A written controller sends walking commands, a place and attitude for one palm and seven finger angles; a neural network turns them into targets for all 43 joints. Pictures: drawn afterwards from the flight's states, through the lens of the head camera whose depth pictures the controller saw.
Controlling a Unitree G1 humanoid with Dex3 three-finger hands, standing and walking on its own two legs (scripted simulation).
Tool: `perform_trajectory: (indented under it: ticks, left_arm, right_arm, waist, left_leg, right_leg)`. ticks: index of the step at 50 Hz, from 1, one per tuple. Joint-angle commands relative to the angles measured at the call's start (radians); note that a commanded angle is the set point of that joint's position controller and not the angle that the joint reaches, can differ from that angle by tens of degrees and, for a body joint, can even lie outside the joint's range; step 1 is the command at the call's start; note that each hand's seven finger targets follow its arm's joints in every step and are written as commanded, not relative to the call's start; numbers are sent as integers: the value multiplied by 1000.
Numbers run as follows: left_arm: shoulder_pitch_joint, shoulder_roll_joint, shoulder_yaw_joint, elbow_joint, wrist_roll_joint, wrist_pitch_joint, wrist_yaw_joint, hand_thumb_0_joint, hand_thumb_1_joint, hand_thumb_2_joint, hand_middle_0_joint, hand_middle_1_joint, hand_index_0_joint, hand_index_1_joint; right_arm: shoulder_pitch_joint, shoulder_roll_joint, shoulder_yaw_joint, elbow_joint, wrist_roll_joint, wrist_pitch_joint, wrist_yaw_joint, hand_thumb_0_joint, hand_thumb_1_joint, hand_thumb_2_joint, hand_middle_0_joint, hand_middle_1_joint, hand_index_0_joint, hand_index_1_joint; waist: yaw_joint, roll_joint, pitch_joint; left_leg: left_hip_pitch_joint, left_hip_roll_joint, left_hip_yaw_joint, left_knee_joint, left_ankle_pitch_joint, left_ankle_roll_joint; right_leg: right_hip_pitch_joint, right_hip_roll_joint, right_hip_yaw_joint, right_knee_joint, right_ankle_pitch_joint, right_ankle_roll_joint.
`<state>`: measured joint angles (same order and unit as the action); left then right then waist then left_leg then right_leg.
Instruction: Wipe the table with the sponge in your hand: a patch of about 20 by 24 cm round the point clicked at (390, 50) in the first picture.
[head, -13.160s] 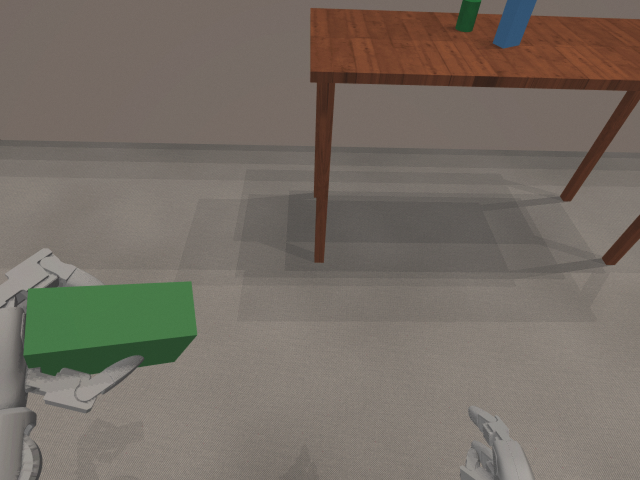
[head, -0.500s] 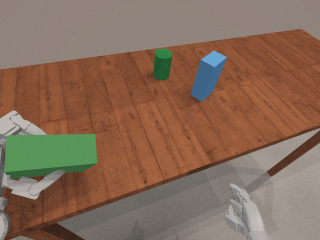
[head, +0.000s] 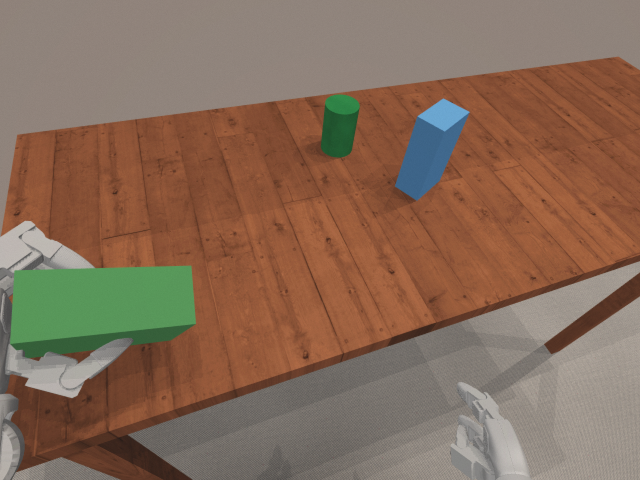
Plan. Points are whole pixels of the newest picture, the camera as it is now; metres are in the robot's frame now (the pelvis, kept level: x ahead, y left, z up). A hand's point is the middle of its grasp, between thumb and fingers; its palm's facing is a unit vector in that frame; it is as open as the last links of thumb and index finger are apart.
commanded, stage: look again from close up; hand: left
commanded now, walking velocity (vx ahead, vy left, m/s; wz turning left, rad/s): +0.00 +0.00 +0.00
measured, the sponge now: (134, 310) +0.24 +0.21 +0.13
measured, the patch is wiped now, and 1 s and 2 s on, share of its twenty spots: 0.00 0.00 0.00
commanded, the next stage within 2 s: turn the palm down, sponge in hand in 0.04 s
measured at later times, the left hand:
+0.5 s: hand (102, 321) +0.21 +0.21 +0.17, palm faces +0.31 -0.74 -0.60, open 9.5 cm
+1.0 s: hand (78, 291) +0.22 +0.22 +0.20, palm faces +0.34 -0.42 -0.84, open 9.5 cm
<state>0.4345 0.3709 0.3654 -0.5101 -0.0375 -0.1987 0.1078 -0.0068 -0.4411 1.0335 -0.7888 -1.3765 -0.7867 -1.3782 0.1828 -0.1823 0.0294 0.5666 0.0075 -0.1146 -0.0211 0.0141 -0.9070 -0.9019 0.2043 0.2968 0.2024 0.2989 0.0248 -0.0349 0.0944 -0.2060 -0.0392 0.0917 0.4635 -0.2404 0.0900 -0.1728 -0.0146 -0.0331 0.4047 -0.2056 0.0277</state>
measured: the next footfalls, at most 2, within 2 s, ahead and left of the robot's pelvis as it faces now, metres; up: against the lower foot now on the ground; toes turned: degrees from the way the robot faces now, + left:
none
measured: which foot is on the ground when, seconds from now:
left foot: down 0.00-1.00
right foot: down 0.00-1.00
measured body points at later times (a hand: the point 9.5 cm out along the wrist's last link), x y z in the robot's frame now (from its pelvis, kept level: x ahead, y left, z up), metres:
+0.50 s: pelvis -0.01 -0.04 -0.01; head -0.01 -0.04 +0.44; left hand +0.19 +0.25 +0.20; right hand +0.22 -0.23 -0.07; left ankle +0.01 +0.05 -0.74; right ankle +0.00 -0.14 -0.74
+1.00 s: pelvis +0.00 -0.09 -0.02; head -0.01 -0.13 +0.43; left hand +0.19 +0.24 +0.24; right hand +0.22 -0.31 -0.10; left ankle +0.01 +0.05 -0.74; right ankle +0.00 -0.14 -0.74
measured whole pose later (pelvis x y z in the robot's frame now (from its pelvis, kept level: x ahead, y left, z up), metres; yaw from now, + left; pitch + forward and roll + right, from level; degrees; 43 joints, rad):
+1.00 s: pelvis +0.00 -0.09 -0.02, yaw +3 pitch -1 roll +0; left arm 0.21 0.71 0.37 -0.35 0.21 0.21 -0.05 0.00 -0.44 1.04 -0.79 -1.38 -0.79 -1.38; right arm 0.15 -0.30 0.02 0.61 0.04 0.02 -0.07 0.01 -0.91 -0.90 0.20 0.30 0.20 0.30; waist 0.08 0.08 -0.02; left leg -0.30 0.03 0.00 0.63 -0.30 -0.02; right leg -0.26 0.07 -0.08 0.61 -0.33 -0.09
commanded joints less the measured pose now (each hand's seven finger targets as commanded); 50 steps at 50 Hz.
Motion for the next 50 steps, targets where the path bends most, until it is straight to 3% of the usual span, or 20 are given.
perform_trajectory:
  ticks: [1, 6, 7, 8, 9, 10, 11, 12, 14, 16, 20, 22, 24, 27, 32, 36, 37, 42, 45, 50]
  left_arm:
    - [-55, 148, 99, -211, -9, -65, 20, 0, 100, 1300, -1200, -1600, -1200, -1600]
    - [-68, 151, 97, -221, -8, -66, 22, 0, 100, 1300, -1200, -1600, -1200, -1600]
    - [-991, 924, 355, -576, 21, -222, 37, 0, 100, 1300, -1200, -1600, -1200, -1600]
    - [-691, 492, 313, -1, 113, -8, 2, 0, 100, 1300, -1200, -1600, -1200, -1600]
    - [-502, 336, 119, 75, 16, 83, -18, 0, 100, 1300, -1200, -1600, -1200, -1600]
    - [-514, 294, 137, 57, 8, 141, -57, 0, 100, 1300, -1200, -1600, -1200, -1600]
    - [-453, 247, 79, 4, -27, 210, -89, 0, 100, 1300, -1200, -1600, -1200, -1600]
    - [-404, 170, 1, 32, -34, 302, -117, 0, 100, 1300, -1200, -1600, -1200, -1600]
    - [-340, 214, -49, -53, 53, 378, -143, 0, 100, 1300, -1200, -1600, -1200, -1600]
    - [-306, 250, -46, -162, 117, 379, -141, 0, 100, 1300, -1200, -1600, -1200, -1600]
    - [-265, 408, 185, -252, 100, 255, -62, 0, 100, 1300, -1200, -1600, -1200, -1600]
    - [-358, 508, 293, -233, 82, 216, -10, 0, 100, 1300, -1200, -1600, -1200, -1600]
    - [-380, 419, 207, -118, 105, 215, 27, 0, 100, 1300, -1200, -1600, -1200, -1600]
    - [-487, 471, 171, -14, 147, 294, 16, 0, 100, 1300, -1200, -1600, -1200, -1600]
    - [-583, 442, -17, 3, 195, 393, -134, 0, 100, 1300, -1200, -1600, -1200, -1600]
    - [-546, 553, 78, -16, 228, 324, -182, 0, 100, 1300, -1200, -1600, -1200, -1600]
    - [-541, 609, 146, -9, 218, 310, -171, 0, 100, 1300, -1200, -1600, -1200, -1600]
    - [-409, 662, 274, 22, 215, 300, -108, 0, 100, 1300, -1200, -1600, -1200, -1600]
    - [-360, 609, 208, 41, 238, 359, -104, 0, 100, 1300, -1200, -1600, -1200, -1600]
    - [-388, 619, 136, -2, 293, 417, -161, 0, 100, 1300, -1200, -1600, -1200, -1600]
  right_arm:
    - [-73, -147, -73, -159, 10, -52, -15, 0, -900, -900, 200, 300, 200, 300]
    - [-78, -146, -72, -156, 10, -54, -17, 0, -900, -900, 200, 300, 200, 300]
    - [117, -211, 86, -249, 69, -18, -85, 0, -900, -900, 200, 300, 200, 300]
    - [-51, -159, -49, -125, -56, -25, -52, 0, -900, -900, 200, 300, 200, 300]
    - [-50, -193, -47, -181, -34, -34, 5, 0, -900, -900, 200, 300, 200, 300]
    - [-55, -220, -60, -128, -35, -35, 21, 0, -900, -900, 200, 300, 200, 300]
    - [-70, -209, -57, -139, -23, -30, 21, 0, -900, -900, 200, 300, 200, 300]
    - [-154, -197, -33, -150, 4, -23, 41, 0, -900, -900, 200, 300, 200, 300]
    - [-151, -219, -30, -155, 5, 2, 55, 0, -900, -900, 200, 300, 200, 300]
    - [-179, -207, -26, -185, 4, 29, 59, 0, -900, -900, 200, 300, 200, 300]
    - [-209, -186, -23, -195, -11, 47, 20, 0, -900, -900, 200, 300, 200, 300]
    - [-233, -186, -22, -170, 0, 51, -2, 0, -900, -900, 200, 300, 200, 300]
    - [-195, -163, -24, -136, -1, 55, -13, 0, -900, -900, 200, 300, 200, 300]
    - [-218, -188, -21, -124, 14, 70, -31, 0, -900, -900, 200, 300, 200, 300]
    - [-273, -182, 1, -161, 42, 60, -68, 0, -900, -900, 200, 300, 200, 300]
    - [-230, -186, -16, -147, 22, 48, -81, 0, -900, -900, 200, 300, 200, 300]
    - [-255, -183, -13, -144, 35, 35, -77, 0, -900, -900, 200, 300, 200, 300]
    - [-224, -179, -30, -124, 30, 44, -58, 0, -900, -900, 200, 300, 200, 300]
    - [-183, -194, -40, -126, 30, 76, -51, 0, -900, -900, 200, 300, 200, 300]
    - [-213, -205, -35, -159, 46, 89, -61, 0, -900, -900, 200, 300, 200, 300]
  waist:
    - [-5, 100, -178]
    - [-4, 120, -175]
    - [-109, 230, -209]
    - [87, 302, -413]
    - [49, 263, -348]
    - [47, 226, -351]
    - [56, 257, -375]
    - [55, 205, -325]
    - [53, 160, -242]
    - [44, 114, -224]
    - [57, 34, -301]
    - [61, 81, -290]
    - [51, 176, -239]
    - [27, 234, -218]
    - [13, 122, -201]
    - [43, 38, -252]
    - [54, 49, -233]
    - [96, 96, -299]
    - [78, 73, -289]
    - [63, 27, -278]
  left_leg:
    - [-6, 148, -150, -139, 122, -102]
    - [-10, 148, -151, -144, 87, -98]
    - [-226, 153, -239, -123, -245, -55]
    - [107, 96, -252, -86, 132, -158]
    - [152, 96, -273, -52, 470, -197]
    - [237, 121, -252, -33, 522, -192]
    - [284, 111, -209, -21, 648, -172]
    - [260, 113, -191, -21, 603, -161]
    - [155, 116, -171, -14, 502, -131]
    - [91, 115, -174, -15, 337, -115]
    - [34, 94, -156, -18, 118, -92]
    - [13, 86, -140, -13, 19, -88]
    - [-1, 79, -120, -2, 32, -90]
    - [-18, 53, -99, 10, -54, -76]
    - [-1, 39, -84, 51, -36, -57]
    - [-27, 53, -111, 99, 38, -60]
    - [-32, 47, -110, 105, 36, -69]
    - [-91, 52, -123, 146, 116, -90]
    - [-120, 61, -118, 161, 136, -87]
    - [-102, 56, -117, 164, 135, -67]
  right_leg:
    - [103, -31, 33, -5, 145, -44]
    - [102, -34, 35, -8, 130, -43]
    - [100, 21, 53, 150, -182, 25]
    - [-21, 32, -10, 175, 14, -69]
    - [-124, 37, -46, 164, 12, -75]
    - [-189, 42, -16, 149, 9, -57]
    - [-155, 35, -15, 133, 54, -63]
    - [-159, 41, -17, 141, 25, -61]
    - [-152, 34, -46, 121, 72, -61]
    - [-142, 37, -59, 120, 65, -60]
    - [-122, 56, -60, 119, 1, -56]
    - [-131, 56, -38, 99, -66, -56]
    - [-146, 49, -38, 87, -72, -61]
    - [-158, 29, -5, 49, -130, -57]
    - [-138, -7, 73, -32, -200, -44]
    - [-73, -52, 141, -37, -127, -21]
    - [-62, -51, 167, -50, -155, -30]
    - [48, -101, 223, 24, 175, -11]
    - [54, -118, 215, 62, 339, 12]
    - [12, -100, 194, 69, 313, 17]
